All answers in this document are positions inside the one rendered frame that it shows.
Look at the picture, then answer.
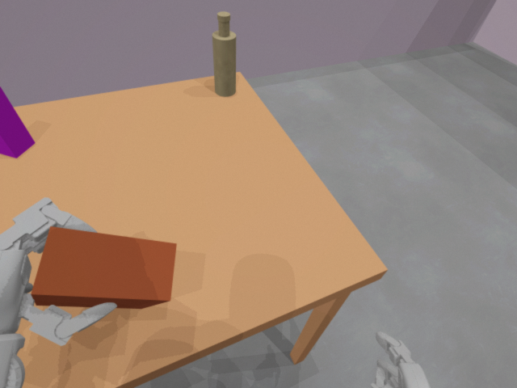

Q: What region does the table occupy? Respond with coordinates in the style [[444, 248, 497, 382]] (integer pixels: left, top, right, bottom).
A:
[[0, 72, 388, 388]]

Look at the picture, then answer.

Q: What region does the robot left forearm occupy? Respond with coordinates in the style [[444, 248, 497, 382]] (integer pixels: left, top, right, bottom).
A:
[[0, 333, 25, 388]]

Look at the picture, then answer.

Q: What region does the robot left hand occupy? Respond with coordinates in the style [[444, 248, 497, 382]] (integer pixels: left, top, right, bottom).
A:
[[0, 197, 117, 346]]

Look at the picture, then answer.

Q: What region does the sponge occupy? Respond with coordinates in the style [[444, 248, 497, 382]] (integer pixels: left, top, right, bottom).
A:
[[31, 226, 177, 309]]

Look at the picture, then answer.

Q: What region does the robot right hand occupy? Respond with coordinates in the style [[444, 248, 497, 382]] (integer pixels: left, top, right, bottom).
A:
[[371, 331, 431, 388]]

